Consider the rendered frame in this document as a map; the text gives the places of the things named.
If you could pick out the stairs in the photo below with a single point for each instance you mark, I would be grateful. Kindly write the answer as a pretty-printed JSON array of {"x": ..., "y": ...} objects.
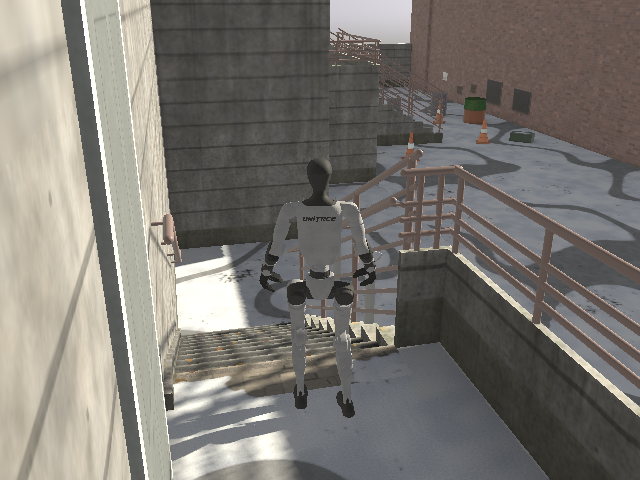
[{"x": 248, "y": 345}]

